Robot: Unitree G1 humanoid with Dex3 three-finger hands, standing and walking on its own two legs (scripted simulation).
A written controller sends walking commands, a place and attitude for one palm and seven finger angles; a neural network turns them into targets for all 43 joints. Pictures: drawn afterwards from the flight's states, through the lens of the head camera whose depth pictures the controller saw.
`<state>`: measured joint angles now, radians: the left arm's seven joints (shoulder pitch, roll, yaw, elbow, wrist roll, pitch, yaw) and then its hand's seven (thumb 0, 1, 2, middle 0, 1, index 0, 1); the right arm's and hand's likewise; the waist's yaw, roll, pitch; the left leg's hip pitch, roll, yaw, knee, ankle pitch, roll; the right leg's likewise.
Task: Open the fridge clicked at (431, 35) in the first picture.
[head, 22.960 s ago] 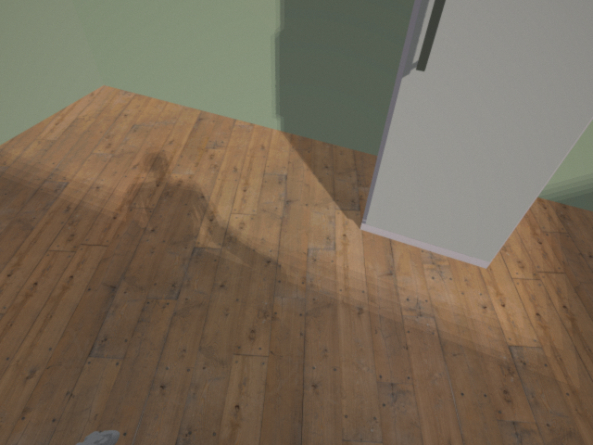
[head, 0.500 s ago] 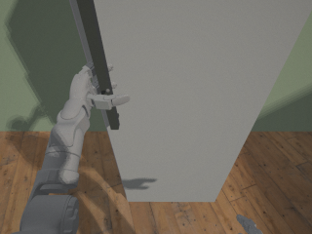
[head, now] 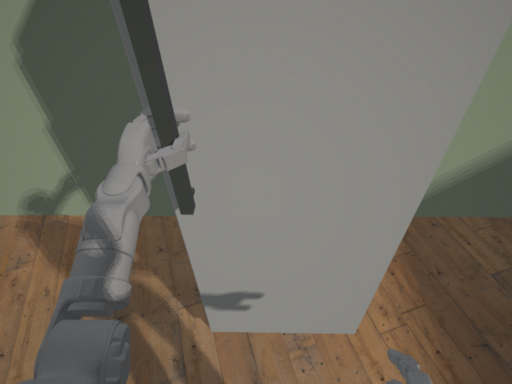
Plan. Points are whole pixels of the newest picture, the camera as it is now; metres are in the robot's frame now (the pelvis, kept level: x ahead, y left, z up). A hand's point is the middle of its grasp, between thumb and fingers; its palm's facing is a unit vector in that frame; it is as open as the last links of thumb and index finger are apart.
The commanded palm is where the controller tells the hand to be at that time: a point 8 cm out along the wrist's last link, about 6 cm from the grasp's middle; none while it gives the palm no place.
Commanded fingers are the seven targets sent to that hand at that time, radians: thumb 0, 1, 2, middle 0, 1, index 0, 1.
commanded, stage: grip the handle and tug to test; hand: left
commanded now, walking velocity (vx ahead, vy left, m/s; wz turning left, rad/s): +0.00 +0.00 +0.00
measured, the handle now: (162, 91) +0.45 +0.16 +0.27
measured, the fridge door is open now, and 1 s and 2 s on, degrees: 0 0 14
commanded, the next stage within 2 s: pull the door a little, standing still in 0.60 s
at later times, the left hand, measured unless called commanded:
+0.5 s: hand (180, 150) +0.40 +0.14 +0.20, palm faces +0.03 -1.00 +0.01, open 5.7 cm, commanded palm +0.35 +0.20 +0.20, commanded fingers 0.00 0.90 0.90 -0.45 -1.40 -0.45 -1.40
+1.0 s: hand (181, 152) +0.39 +0.14 +0.20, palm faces +0.04 -1.00 -0.02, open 5.8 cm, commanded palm +0.34 +0.19 +0.20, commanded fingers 0.00 0.90 0.90 -0.45 -1.40 -0.45 -1.40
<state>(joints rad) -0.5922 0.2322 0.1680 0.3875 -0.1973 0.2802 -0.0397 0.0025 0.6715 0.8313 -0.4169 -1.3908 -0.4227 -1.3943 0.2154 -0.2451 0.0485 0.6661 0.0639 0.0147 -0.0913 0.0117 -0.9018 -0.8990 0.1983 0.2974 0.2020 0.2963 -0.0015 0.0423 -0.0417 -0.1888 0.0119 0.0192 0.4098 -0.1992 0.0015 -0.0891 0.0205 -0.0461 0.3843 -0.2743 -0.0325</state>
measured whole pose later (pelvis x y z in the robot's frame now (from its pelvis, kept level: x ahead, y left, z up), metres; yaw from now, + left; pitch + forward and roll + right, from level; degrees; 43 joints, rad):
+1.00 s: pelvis +0.04 +0.00 +0.00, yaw -2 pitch +0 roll +1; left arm -0.34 0.21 0.19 0.00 -0.20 0.42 -0.02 -0.01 0.72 0.78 -0.36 -1.40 -0.32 -1.40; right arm 0.16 -0.24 0.05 0.58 0.06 0.06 -0.06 0.01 -0.90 -0.90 0.20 0.30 0.20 0.30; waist 0.00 0.05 -0.08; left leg -0.15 0.01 0.05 0.40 -0.25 0.00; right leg -0.07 0.01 -0.01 0.38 -0.31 -0.03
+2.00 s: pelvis +0.05 -0.08 +0.00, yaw +2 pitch +2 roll +5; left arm 0.35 0.27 0.26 -0.57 -0.07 -0.08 0.14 -0.16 0.56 0.77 -0.46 -1.40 -0.18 -1.40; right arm 0.17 -0.21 0.01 0.54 -0.02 0.04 -0.08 0.01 -0.90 -0.90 0.20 0.30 0.20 0.30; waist -0.01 0.01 0.08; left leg -0.45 -0.04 0.03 0.93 -0.42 0.00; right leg -0.26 0.02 -0.14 0.46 -0.25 -0.15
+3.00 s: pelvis -0.03 -0.37 -0.01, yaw +40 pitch -1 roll -2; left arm -0.02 0.31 0.18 -0.45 -0.06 -0.04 0.05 -0.13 0.56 0.78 -0.46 -1.40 -0.17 -1.27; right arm 0.13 -0.14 -0.02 0.63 0.00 -0.13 -0.04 0.01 -0.90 -0.90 0.20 0.30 0.20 0.30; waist 0.01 0.04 0.20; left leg -0.26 0.14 -0.11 0.48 -0.20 -0.11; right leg -0.52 -0.03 0.03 0.87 -0.32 0.06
